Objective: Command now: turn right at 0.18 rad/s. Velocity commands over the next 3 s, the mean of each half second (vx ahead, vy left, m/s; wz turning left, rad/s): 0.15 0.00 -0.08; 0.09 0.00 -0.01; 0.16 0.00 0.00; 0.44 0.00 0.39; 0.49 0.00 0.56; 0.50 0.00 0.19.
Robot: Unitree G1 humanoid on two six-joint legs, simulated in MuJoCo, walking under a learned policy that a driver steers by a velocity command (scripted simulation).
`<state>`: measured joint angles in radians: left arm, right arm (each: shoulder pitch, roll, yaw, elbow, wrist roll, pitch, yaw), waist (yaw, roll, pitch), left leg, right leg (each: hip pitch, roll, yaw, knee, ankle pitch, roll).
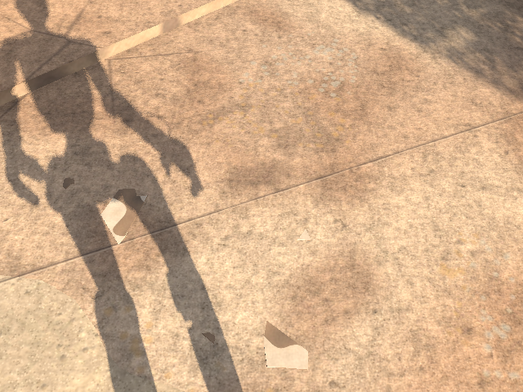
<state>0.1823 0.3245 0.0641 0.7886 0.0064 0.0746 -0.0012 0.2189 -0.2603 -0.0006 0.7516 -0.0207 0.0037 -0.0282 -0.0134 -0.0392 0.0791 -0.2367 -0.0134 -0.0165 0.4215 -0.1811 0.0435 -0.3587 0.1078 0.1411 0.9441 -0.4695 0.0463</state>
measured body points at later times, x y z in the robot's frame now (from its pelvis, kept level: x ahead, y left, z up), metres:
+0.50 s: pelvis +0.05 +0.02 -0.01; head +0.06 +0.03 +0.44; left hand +0.05 +0.29 -0.16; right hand +0.16 -0.26 -0.12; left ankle +0.08 +0.10 -0.75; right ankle -0.02 -0.12 -0.74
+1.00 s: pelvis +0.14 +0.02 -0.01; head +0.15 +0.01 +0.44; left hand +0.20 +0.26 -0.15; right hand +0.15 -0.21 -0.16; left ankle +0.08 +0.10 -0.75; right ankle +0.16 -0.08 -0.75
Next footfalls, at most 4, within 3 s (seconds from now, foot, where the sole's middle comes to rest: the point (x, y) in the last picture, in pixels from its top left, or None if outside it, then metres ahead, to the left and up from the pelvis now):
0.14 right None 0.02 -0.12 -0.78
0.48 left None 0.12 0.10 -0.78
0.86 right None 0.20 -0.08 -0.78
1.52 right None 0.31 -0.11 -0.78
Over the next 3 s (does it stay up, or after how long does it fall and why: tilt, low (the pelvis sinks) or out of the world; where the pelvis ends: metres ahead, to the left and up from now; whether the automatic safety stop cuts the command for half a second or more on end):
stays up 0.96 0.17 0.00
